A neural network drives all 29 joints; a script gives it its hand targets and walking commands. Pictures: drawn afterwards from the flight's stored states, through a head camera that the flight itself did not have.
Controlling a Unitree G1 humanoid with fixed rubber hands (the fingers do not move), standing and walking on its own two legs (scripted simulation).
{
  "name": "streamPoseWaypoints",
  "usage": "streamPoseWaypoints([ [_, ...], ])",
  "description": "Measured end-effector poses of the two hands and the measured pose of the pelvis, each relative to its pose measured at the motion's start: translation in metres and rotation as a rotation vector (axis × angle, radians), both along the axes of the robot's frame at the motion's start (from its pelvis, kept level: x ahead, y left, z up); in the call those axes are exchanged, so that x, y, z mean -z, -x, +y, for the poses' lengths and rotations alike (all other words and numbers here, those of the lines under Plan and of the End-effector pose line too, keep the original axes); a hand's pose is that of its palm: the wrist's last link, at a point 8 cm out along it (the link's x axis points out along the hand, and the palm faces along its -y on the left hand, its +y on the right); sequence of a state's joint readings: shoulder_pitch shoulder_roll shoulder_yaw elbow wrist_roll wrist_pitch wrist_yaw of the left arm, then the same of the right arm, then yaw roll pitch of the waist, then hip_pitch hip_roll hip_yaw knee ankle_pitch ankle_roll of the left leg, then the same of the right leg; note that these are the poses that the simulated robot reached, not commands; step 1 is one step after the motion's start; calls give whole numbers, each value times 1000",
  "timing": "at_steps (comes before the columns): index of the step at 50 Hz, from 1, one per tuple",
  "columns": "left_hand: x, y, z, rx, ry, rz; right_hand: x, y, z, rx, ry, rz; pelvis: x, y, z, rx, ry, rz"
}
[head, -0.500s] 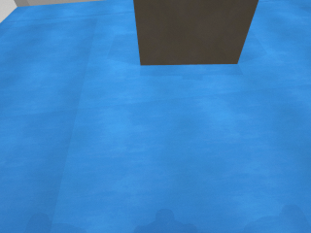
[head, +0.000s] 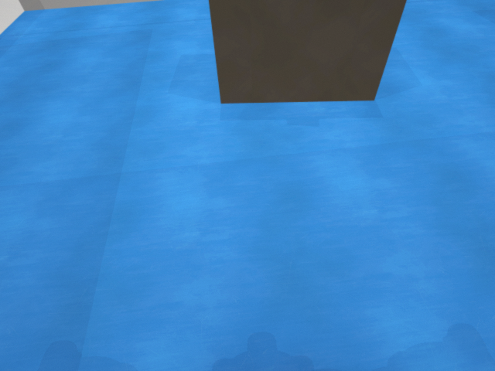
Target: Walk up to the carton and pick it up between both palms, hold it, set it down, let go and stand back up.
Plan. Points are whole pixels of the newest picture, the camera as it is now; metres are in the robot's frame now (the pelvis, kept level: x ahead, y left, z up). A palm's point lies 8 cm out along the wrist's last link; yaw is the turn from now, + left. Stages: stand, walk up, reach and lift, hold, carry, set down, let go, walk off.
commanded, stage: walk up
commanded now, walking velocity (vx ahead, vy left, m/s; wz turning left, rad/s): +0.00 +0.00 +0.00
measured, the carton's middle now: out of the picture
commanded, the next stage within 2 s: none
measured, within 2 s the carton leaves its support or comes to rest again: neither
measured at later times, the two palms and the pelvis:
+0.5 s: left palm out of the picture +0.11 +0.21 -0.12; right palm out of the picture -0.03 -0.31 -0.14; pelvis +0.05 -0.07 +0.00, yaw -5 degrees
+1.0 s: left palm (228, 348) +0.20 +0.07 -0.13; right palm (422, 230) +0.43 -0.38 -0.13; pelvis +0.31 -0.15 -0.02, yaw -7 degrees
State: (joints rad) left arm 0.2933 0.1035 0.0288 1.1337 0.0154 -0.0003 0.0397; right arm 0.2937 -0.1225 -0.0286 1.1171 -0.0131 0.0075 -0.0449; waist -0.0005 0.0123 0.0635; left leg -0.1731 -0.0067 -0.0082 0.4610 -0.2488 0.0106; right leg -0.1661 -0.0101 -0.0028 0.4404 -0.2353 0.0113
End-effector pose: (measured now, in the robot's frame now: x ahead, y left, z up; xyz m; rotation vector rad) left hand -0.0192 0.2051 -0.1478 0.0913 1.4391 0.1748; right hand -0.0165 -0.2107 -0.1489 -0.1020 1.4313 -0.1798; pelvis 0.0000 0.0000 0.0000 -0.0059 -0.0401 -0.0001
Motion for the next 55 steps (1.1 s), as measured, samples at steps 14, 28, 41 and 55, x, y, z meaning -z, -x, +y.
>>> streamPoseWaypoints([
  [14,-1,-8,-1,52,5,-17,1,-6,-1,-4,-9,-55,1,-6,-3,34,-9,15],
  [28,-23,-165,-22,222,-150,-279,14,-13,-140,77,90,-7,20,-77,-94,117,-32,6],
  [41,-26,-129,-125,58,-82,-4,-16,-294,-193,-137,22,-414,6,-193,-149,123,-28,-26],
  [55,12,-320,-119,143,-46,106,10,-520,-159,-178,8,-435,41,-382,-148,118,-56,43],
])
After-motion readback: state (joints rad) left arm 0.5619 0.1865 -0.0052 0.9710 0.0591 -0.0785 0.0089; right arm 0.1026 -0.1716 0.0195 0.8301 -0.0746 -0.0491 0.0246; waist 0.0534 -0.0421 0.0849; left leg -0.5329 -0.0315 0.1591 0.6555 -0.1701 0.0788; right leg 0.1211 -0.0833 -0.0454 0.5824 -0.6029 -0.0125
